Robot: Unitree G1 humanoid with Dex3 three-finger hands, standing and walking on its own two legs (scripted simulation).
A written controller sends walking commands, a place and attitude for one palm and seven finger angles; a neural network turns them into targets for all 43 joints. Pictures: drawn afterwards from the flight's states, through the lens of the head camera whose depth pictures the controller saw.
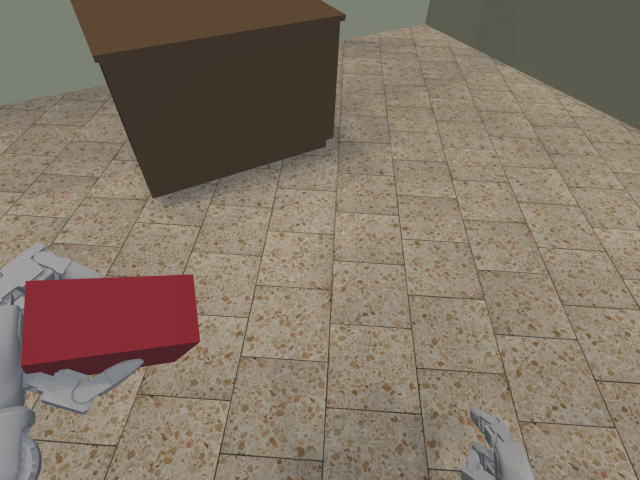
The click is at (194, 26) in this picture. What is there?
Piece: table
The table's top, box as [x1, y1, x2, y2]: [70, 0, 345, 62]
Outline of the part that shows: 70,0 95,62 344,20 345,14 320,0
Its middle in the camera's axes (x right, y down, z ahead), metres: -0.50 -0.99 +1.66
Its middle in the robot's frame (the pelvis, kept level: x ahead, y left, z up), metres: +1.87 +0.61 -0.08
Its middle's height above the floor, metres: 0.69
